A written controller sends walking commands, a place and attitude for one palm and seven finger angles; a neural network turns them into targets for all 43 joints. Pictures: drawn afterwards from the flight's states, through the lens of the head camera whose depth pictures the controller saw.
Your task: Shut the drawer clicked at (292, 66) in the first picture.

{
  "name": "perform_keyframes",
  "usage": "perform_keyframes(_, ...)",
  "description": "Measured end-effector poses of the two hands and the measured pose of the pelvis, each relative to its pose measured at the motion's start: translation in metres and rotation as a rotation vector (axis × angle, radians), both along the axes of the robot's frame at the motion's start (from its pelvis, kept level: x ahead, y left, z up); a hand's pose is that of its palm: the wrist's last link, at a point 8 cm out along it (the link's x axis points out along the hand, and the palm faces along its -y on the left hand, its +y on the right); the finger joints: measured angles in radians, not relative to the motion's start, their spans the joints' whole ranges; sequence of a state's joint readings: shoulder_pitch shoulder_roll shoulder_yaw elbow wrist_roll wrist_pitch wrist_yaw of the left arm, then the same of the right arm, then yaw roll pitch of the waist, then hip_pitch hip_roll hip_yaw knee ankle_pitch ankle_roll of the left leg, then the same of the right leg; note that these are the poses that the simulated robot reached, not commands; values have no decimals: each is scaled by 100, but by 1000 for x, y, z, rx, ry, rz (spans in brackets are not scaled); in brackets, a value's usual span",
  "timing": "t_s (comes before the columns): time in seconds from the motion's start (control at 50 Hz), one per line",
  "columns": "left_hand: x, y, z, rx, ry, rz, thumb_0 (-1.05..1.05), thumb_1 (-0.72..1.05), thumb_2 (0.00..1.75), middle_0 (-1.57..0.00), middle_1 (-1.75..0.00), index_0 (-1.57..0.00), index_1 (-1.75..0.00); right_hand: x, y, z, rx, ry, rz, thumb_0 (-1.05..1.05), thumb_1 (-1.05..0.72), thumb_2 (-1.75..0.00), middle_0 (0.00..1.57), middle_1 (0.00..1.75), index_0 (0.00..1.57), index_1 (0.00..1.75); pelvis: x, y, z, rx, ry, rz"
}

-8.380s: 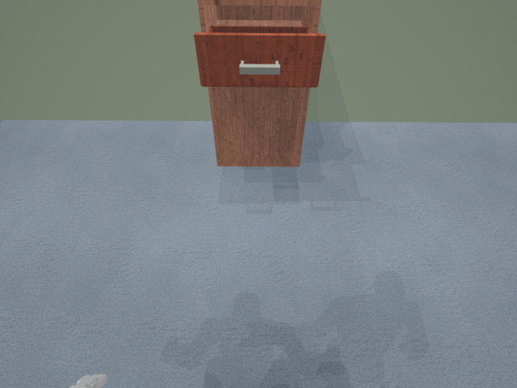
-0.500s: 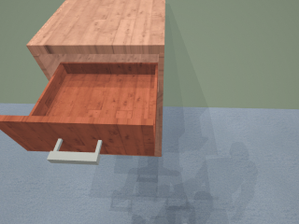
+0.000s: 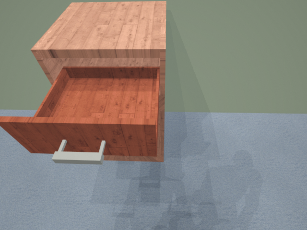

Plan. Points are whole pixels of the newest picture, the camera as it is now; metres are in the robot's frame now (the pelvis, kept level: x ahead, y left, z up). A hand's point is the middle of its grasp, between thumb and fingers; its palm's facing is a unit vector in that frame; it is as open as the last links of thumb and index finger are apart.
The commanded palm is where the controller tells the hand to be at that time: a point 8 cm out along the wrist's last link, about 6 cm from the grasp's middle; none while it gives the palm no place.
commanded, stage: look again from close up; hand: left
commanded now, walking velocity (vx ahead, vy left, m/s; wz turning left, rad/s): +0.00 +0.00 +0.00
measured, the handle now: (81, 150) +0.32 +0.24 -0.01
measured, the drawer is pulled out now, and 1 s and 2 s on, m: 0.30 0.30 0.30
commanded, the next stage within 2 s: raise the hand and make a fist in 0.56 s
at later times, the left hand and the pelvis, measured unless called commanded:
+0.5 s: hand out of the picture +0.01 +0.19 -0.17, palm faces +0.02 -0.98 -0.20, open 7.4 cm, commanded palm none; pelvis +0.00 +0.01 +0.00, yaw +0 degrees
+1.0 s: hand (89, 219) +0.15 +0.16 +0.00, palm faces -0.04 -1.00 +0.04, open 6.4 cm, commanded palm +0.09 +0.24 -0.03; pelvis -0.05 +0.02 -0.04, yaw +0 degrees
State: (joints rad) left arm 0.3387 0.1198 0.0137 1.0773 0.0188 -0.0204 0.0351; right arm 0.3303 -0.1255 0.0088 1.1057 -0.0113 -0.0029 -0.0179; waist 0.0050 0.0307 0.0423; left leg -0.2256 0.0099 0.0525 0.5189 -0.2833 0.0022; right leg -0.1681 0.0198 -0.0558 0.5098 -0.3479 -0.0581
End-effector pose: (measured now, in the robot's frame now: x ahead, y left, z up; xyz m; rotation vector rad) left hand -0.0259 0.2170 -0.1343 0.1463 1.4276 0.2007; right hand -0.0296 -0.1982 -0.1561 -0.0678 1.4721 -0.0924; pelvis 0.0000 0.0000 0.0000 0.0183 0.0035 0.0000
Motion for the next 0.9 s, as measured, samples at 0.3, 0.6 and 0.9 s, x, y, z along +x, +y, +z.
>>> perform_keyframes(0.3,9,-12,-14,-48,-39,-18,1,90,89,-20,-30,-20,-30,47,-23,8,-90,-134,11,2,-93,-90,20,30,19,29,7,2,-3,-16,-27,-4)
perform_keyframes(0.6,31,27,-6,-12,-85,-51,1,91,89,-20,-30,-20,-30,35,-6,17,-95,-108,30,1,-92,-90,20,30,20,30,1,18,4,-16,-26,-10)
perform_keyframes(0.9,189,25,159,-28,-1279,-108,1,92,89,-29,-40,-28,-40,116,-16,46,-142,-714,48,1,-91,-90,20,30,20,30,-32,31,-15,-6,71,8)
